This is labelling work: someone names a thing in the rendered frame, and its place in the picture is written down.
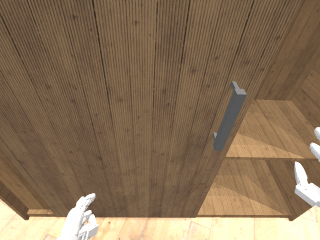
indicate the robot right hand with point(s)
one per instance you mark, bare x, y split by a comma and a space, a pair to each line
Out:
308, 192

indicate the wardrobe door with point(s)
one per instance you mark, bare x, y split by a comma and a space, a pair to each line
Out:
120, 98
17, 184

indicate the robot left hand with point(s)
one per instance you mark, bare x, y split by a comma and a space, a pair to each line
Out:
77, 217

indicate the handle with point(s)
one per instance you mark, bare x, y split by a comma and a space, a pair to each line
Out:
232, 111

